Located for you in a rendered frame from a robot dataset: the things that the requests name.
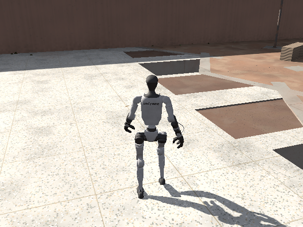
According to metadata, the robot head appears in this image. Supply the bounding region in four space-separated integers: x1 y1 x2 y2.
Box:
144 75 160 98

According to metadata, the right robot forearm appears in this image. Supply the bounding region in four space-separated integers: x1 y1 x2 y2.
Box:
171 115 182 138

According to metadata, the left robot forearm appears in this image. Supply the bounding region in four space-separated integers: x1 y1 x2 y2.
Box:
125 113 132 127

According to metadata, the left robot shin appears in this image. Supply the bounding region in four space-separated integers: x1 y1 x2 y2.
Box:
136 160 143 192

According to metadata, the robot left upper arm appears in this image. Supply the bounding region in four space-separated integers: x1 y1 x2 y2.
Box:
128 95 142 120

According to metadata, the robot right upper arm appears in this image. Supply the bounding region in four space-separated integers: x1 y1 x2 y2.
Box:
162 96 175 122

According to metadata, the robot left hand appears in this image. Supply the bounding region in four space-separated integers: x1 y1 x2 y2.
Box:
124 125 135 133

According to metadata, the robot right hand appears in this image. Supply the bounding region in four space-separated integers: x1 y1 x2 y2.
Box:
173 136 184 148

